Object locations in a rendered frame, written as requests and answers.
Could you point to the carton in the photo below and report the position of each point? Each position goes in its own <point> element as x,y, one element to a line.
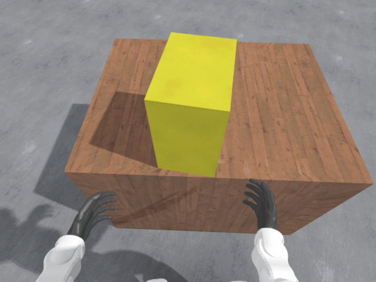
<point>188,102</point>

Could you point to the right robot forearm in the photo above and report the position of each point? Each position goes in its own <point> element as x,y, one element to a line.
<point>270,257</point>

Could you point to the pedestal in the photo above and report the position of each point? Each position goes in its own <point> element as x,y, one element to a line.
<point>284,129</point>

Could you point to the left robot forearm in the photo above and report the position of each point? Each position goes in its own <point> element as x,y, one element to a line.
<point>63,262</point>

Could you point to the robot left hand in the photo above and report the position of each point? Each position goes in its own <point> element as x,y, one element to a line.
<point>88,217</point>

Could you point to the robot right hand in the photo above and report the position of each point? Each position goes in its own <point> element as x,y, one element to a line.
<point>265,209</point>

